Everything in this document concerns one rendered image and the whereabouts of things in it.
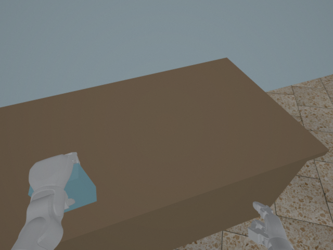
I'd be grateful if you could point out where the left robot forearm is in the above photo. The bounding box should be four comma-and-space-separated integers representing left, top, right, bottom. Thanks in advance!
11, 186, 66, 250

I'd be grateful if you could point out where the robot left hand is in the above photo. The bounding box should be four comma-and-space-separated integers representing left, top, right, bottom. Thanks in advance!
29, 152, 80, 209

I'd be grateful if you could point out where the sponge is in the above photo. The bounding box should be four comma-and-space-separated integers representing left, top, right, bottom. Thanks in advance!
28, 163, 97, 213

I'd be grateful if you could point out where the table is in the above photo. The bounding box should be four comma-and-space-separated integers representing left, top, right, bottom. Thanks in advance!
0, 58, 329, 250

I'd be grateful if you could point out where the robot right hand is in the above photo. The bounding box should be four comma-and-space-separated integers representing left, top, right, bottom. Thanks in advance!
248, 202, 287, 247

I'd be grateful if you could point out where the right robot forearm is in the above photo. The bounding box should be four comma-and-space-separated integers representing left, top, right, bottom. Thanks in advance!
267, 237, 294, 250

